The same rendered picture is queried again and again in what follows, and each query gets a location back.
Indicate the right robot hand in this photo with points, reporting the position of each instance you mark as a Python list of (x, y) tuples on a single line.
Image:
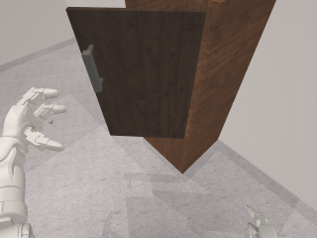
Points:
[(264, 230)]

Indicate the left robot forearm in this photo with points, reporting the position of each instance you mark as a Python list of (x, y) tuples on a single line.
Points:
[(13, 209)]

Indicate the left robot hand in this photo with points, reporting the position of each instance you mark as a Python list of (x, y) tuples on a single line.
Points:
[(20, 117)]

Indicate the handle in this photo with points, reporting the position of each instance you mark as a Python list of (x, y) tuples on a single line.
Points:
[(91, 68)]

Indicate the cupboard door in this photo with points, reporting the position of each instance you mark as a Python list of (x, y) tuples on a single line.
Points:
[(147, 58)]

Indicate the robot left upper arm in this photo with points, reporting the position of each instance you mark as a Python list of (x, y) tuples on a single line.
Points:
[(19, 230)]

